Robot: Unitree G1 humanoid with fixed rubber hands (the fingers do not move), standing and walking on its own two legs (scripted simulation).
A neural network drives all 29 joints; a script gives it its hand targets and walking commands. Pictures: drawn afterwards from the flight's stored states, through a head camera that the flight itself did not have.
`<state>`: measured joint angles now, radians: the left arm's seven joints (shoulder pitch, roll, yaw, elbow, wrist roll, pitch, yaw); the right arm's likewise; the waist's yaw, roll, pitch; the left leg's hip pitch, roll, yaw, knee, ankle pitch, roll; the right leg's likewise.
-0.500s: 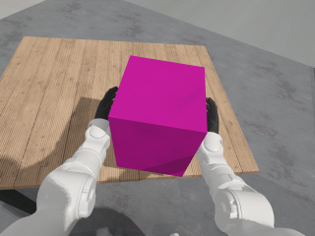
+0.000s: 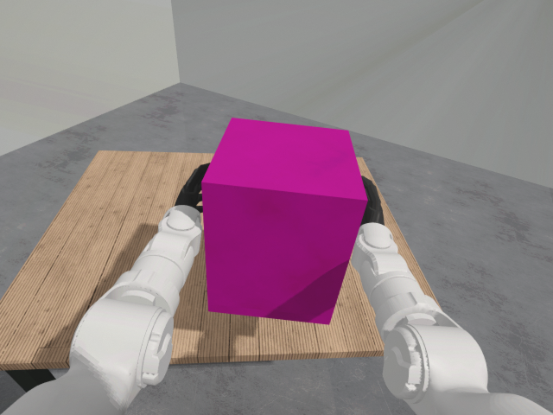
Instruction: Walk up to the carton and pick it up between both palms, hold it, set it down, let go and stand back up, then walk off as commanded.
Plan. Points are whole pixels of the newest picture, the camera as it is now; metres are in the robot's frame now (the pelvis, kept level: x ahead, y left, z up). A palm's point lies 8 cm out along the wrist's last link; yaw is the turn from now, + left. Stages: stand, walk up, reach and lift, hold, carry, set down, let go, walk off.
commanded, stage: reach and lift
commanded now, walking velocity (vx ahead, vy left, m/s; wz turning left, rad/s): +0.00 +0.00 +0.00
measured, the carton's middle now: (279, 219) +0.40 -0.03 +0.11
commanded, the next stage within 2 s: hold in 1.46 s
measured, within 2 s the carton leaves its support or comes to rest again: neither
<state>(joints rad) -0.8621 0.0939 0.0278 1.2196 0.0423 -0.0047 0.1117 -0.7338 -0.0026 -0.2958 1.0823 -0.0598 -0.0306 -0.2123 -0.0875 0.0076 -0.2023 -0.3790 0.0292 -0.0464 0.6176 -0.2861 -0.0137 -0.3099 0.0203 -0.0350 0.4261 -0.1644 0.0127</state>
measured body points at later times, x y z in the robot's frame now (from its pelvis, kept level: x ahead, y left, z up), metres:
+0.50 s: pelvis -0.01 -0.02 +0.01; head -0.08 +0.00 +0.45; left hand +0.41 +0.09 +0.19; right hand +0.38 -0.20 +0.17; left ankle +0.02 +0.10 -0.73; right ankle +0.03 -0.14 -0.73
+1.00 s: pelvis -0.01 -0.01 +0.01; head -0.07 +0.01 +0.45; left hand +0.41 +0.11 +0.20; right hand +0.39 -0.18 +0.18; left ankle +0.02 +0.10 -0.73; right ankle +0.03 -0.14 -0.73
